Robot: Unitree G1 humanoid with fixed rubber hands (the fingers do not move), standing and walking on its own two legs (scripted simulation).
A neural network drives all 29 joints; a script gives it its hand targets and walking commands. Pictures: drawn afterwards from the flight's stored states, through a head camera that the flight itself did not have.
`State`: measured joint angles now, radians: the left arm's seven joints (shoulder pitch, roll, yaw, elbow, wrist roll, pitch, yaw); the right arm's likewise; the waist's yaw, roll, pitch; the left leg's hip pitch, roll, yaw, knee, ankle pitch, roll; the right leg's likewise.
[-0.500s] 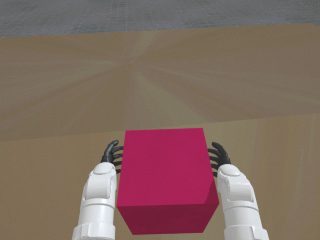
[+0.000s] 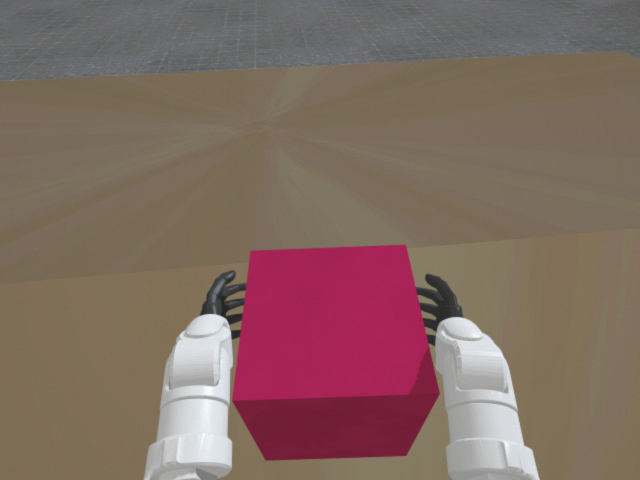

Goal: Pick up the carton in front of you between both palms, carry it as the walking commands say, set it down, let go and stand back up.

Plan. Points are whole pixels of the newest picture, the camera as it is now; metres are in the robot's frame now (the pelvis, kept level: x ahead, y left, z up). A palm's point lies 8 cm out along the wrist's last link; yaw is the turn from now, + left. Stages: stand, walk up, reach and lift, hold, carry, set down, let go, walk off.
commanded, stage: hold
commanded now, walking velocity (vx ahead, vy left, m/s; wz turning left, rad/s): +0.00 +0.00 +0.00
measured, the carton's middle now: (332, 358) +0.29 +0.00 -0.02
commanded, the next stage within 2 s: carry in 0.92 s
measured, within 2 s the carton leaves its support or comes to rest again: neither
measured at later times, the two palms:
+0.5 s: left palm (214, 324) +0.30 +0.15 +0.05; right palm (445, 326) +0.30 -0.15 +0.05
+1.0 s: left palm (213, 324) +0.30 +0.15 +0.05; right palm (446, 327) +0.29 -0.15 +0.05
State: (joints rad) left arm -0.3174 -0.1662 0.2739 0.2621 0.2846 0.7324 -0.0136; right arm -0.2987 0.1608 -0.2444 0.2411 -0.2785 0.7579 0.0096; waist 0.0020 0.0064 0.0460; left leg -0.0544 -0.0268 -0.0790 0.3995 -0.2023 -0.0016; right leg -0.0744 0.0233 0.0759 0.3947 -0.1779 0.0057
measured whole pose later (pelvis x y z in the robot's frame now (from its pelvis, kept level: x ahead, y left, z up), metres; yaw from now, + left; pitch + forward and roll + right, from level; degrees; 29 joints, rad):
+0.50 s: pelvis +0.02 +0.00 +0.00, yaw +0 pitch -8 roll +0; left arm -0.25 -0.15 0.21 0.20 0.27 0.76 -0.01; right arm -0.23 0.15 -0.18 0.19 -0.26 0.78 0.00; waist 0.00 0.01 0.03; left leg -0.02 -0.02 -0.09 0.35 -0.20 0.00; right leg -0.04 0.02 0.07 0.34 -0.17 0.00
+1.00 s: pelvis +0.01 +0.00 +0.00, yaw +0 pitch -5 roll +0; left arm -0.28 -0.16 0.23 0.22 0.27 0.76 -0.01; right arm -0.26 0.15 -0.21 0.21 -0.27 0.78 0.00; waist 0.00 0.00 -0.02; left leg -0.12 -0.03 -0.08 0.44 -0.27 0.00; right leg -0.13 0.02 0.07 0.43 -0.25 0.01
